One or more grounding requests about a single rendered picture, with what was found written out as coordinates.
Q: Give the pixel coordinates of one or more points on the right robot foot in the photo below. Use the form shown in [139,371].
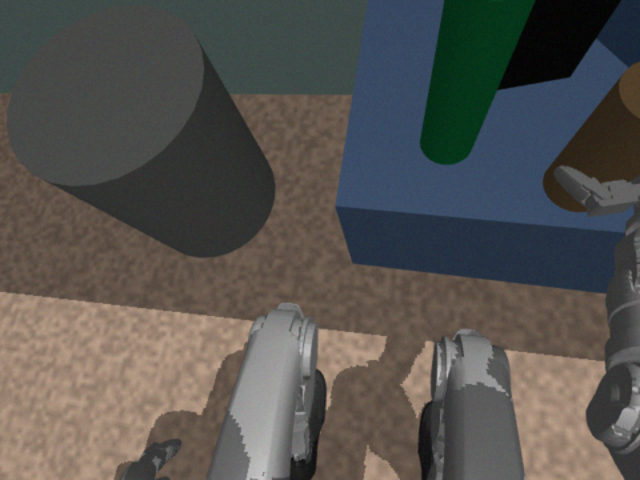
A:
[425,443]

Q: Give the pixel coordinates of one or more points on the left robot foot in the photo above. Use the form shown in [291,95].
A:
[305,468]

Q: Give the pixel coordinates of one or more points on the left robot hand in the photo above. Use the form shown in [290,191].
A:
[152,461]

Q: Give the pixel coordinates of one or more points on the right robot arm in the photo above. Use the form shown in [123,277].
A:
[613,414]

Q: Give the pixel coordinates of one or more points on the right robot hand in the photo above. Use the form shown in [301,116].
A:
[606,198]

